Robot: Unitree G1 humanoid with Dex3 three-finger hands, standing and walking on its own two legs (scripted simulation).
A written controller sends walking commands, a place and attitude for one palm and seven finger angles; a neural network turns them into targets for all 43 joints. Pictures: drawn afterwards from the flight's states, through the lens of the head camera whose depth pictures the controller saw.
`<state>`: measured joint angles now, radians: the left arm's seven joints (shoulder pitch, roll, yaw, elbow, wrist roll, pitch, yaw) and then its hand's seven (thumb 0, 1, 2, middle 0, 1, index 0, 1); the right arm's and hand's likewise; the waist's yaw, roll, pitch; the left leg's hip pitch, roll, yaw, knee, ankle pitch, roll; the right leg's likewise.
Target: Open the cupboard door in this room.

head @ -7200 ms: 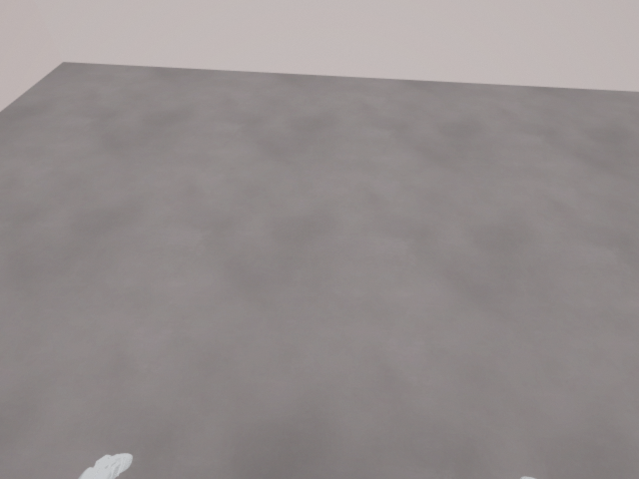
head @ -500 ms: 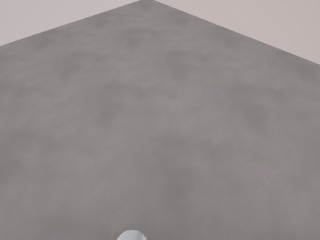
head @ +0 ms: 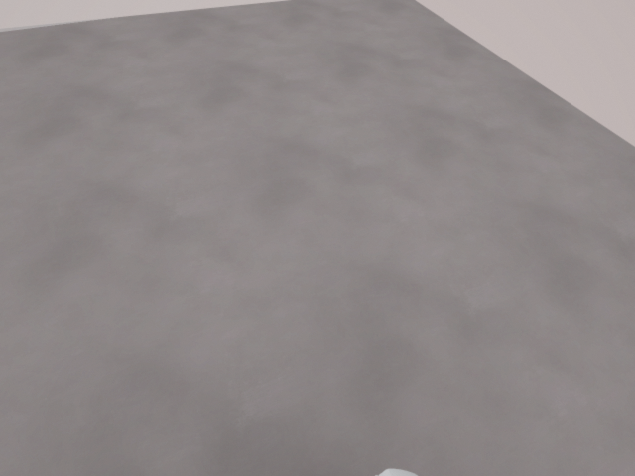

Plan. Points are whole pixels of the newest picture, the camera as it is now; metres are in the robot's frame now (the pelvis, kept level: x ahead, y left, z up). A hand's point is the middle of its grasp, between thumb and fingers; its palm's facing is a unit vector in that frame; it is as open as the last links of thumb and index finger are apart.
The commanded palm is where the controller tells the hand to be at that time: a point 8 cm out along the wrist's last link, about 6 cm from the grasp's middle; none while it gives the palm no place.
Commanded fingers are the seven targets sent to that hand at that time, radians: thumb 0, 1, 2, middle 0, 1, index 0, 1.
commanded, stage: turn or walk to find it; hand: left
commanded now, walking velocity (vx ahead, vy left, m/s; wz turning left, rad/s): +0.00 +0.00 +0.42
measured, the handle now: out of the picture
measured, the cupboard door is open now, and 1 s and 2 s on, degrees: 0 0 0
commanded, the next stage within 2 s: none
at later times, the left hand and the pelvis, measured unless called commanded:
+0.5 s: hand out of the picture +0.00 +0.13 -0.14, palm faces +0.24 -0.93 -0.27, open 7.4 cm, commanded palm none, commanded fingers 0.00 0.90 0.90 -0.20 -0.30 -0.20 -0.30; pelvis -0.04 -0.07 +0.00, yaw +14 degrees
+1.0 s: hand out of the picture -0.15 +0.19 -0.18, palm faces +0.47 -0.86 -0.23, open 7.4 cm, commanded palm none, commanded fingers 0.00 0.90 0.90 -0.20 -0.30 -0.20 -0.30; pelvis -0.09 -0.02 +0.00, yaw +25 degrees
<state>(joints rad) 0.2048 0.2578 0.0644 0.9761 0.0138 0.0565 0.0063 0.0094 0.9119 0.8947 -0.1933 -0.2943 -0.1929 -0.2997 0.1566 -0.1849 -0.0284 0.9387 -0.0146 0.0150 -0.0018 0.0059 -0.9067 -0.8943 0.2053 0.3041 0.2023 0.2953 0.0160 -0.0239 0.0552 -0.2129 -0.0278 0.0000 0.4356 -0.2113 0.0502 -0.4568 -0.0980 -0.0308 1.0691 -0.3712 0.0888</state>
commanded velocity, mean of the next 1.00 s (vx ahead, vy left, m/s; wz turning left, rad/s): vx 0.00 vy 0.00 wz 0.42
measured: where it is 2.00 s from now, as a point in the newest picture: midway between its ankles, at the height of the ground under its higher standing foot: outside the picture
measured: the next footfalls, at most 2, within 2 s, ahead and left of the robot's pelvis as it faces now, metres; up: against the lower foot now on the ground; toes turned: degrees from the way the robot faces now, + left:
right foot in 0.24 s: +0.02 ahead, -0.14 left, +0.00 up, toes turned +3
left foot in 0.78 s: -0.08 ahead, +0.08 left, +0.00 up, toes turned +26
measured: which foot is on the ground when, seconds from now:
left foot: down 0.00-0.24, up 0.26-0.76, down 0.78-1.00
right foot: up 0.00-0.22, down 0.24-0.78, up 0.80-1.00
